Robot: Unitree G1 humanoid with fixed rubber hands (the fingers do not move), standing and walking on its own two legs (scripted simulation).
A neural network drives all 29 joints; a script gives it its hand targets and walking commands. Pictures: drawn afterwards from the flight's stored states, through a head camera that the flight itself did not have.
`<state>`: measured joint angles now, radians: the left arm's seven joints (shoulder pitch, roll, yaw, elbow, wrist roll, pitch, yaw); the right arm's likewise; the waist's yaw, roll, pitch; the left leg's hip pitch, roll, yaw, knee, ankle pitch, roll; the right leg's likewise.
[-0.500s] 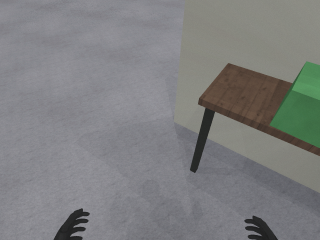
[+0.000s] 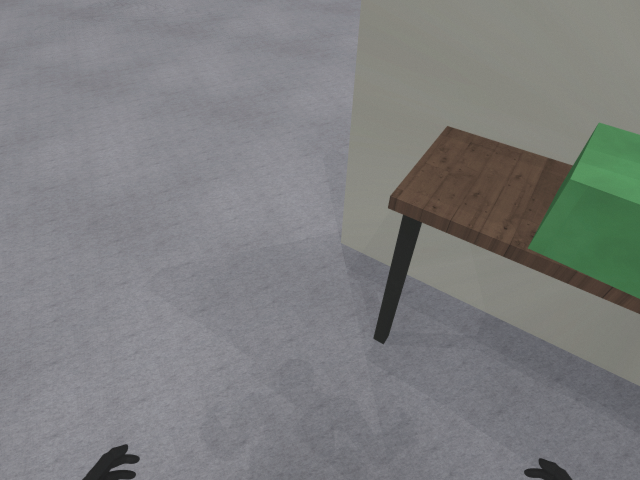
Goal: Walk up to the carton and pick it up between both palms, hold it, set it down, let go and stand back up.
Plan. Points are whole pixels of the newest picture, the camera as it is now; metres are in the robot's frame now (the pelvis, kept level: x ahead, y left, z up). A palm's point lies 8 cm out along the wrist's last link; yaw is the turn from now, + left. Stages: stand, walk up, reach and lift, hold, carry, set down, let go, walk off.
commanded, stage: stand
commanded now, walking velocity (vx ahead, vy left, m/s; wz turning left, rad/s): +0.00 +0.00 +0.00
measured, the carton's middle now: out of the picture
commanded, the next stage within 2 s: walk up in 1.82 s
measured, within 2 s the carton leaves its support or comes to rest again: neither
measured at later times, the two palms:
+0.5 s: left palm out of the picture +0.11 +0.30 -0.08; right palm out of the picture +0.10 -0.30 -0.08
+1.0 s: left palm out of the picture +0.10 +0.31 -0.09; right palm out of the picture +0.08 -0.31 -0.08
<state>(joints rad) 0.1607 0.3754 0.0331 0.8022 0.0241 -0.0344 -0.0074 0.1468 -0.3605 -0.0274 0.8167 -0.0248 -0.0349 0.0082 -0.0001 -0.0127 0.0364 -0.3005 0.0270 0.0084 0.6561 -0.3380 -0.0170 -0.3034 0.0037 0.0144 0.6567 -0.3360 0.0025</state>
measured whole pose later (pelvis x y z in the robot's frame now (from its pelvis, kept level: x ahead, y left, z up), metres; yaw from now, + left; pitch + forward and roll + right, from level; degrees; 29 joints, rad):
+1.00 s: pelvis +0.00 +0.00 +0.02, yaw -1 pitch -2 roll +0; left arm 0.10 0.39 0.01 1.07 0.01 -0.02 0.00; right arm 0.10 -0.37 -0.01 1.08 -0.01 -0.02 0.00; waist -0.01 -0.01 0.04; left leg -0.13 0.03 0.02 0.35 -0.19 -0.02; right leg -0.14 0.00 0.03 0.36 -0.18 0.01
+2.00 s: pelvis +0.01 +0.01 +0.03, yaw -1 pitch -2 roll +0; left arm 0.10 0.39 0.01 1.07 0.01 -0.01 0.00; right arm 0.10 -0.38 -0.02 1.09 -0.01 -0.01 0.00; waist -0.01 -0.01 0.04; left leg -0.11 0.02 0.03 0.33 -0.19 -0.01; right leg -0.12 0.00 0.04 0.33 -0.18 0.01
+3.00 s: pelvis +0.17 -0.27 -0.01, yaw -30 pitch -2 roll +0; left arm 0.14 0.50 0.11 0.69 0.02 0.00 -0.11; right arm 0.46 -0.54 -0.11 0.81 -0.03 -0.09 -0.02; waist -0.08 -0.04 0.08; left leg -0.15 0.22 0.16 0.69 -0.42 -0.03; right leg -0.39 -0.04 -0.02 0.64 -0.25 -0.05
